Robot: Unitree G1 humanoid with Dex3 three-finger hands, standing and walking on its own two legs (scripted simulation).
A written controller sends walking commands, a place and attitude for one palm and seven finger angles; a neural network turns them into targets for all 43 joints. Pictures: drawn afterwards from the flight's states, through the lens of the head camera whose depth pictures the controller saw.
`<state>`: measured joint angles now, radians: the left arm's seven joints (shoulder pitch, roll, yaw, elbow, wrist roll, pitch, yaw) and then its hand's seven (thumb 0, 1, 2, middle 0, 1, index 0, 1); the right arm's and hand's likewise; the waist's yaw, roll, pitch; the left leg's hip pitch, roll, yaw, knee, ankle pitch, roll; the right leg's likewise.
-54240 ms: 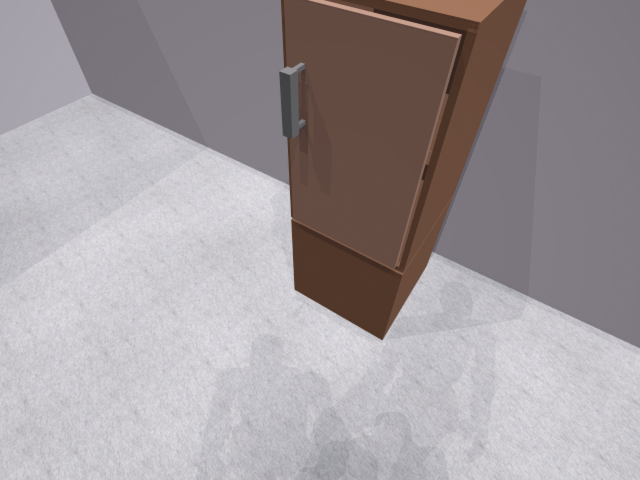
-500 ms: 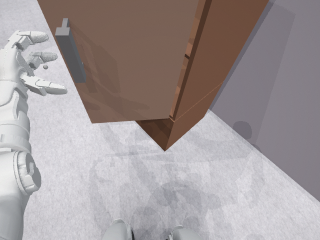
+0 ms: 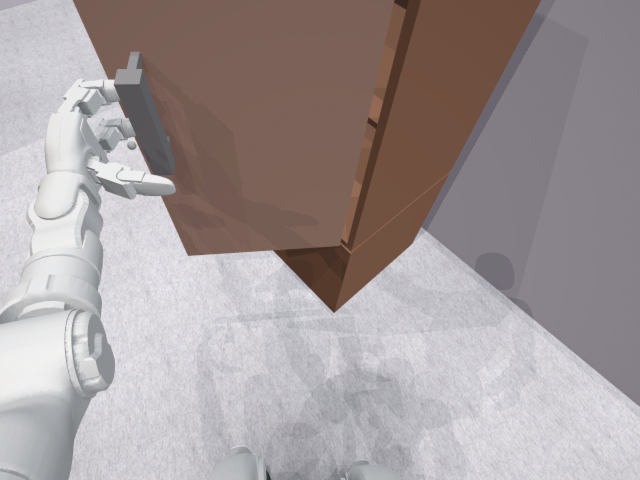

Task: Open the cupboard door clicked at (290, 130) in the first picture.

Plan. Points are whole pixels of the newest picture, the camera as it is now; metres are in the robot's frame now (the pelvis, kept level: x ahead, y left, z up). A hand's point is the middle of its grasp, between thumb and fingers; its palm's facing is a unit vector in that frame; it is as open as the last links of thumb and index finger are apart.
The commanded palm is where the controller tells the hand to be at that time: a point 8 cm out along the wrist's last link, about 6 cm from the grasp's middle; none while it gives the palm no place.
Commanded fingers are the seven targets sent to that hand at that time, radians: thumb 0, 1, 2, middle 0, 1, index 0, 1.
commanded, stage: slide the fingers in behind the handle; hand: left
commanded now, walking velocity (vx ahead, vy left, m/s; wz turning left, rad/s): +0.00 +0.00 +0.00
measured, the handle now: (150, 116) +0.55 +0.19 +0.11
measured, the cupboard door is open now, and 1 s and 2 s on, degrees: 54 54 54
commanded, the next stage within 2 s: close the thumb around the handle in 0.90 s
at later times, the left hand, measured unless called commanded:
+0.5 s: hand (164, 140) +0.50 +0.16 +0.12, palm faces +0.07 -1.00 +0.01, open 14.0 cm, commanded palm +0.47 +0.21 +0.11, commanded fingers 0.00 -0.50 0.30 -0.30 -1.20 -0.30 -1.20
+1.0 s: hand (155, 144) +0.50 +0.17 +0.11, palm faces +0.07 -1.00 +0.01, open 14.0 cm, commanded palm +0.47 +0.22 +0.11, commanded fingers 0.00 -0.44 0.32 -0.30 -1.21 -0.30 -1.21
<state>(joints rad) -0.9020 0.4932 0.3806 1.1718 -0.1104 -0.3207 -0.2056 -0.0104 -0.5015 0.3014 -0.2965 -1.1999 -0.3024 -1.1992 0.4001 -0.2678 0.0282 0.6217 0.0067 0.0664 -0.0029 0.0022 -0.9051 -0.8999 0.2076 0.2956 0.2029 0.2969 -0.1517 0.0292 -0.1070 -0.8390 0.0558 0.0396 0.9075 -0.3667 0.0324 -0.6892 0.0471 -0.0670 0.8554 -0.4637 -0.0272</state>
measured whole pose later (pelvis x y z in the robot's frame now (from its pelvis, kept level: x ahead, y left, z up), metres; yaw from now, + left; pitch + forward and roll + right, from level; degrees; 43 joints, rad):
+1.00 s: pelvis +0.00 -0.01 +0.00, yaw +0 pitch +17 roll -2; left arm -0.87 0.43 0.36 1.14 -0.11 -0.35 -0.15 -0.01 -0.50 0.30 -0.30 -1.20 -0.30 -1.20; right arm 0.41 -0.28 0.01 0.64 0.01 0.06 0.01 0.00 -0.91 -0.90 0.21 0.30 0.20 0.30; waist -0.15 0.03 -0.11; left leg -0.82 0.06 0.04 0.89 -0.36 0.02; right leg -0.68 0.05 -0.06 0.85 -0.46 -0.04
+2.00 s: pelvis +0.00 -0.01 +0.00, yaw -1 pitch +17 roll -2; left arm -0.85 0.41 0.35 1.11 -0.11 -0.35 -0.10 0.01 0.68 0.80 -0.32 -1.35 -0.33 -1.35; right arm 0.43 -0.27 0.01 0.64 0.00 0.07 0.02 0.00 -0.91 -0.90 0.21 0.30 0.20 0.30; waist -0.15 0.04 -0.12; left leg -0.83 0.06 0.05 0.90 -0.36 0.03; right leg -0.69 0.05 -0.05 0.86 -0.46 -0.03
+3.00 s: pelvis +0.00 -0.03 +0.02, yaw +2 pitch +10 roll +0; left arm -0.39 0.00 0.11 0.53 -0.03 -0.21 0.54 0.01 0.70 0.75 -0.33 -1.35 -0.33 -1.34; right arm 0.37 -0.25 -0.04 0.68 -0.05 0.06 0.03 0.01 -0.91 -0.90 0.20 0.30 0.20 0.30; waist -0.06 0.05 -0.13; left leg -0.62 0.04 0.03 0.78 -0.32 -0.01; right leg -0.50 0.04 -0.07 0.79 -0.46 -0.07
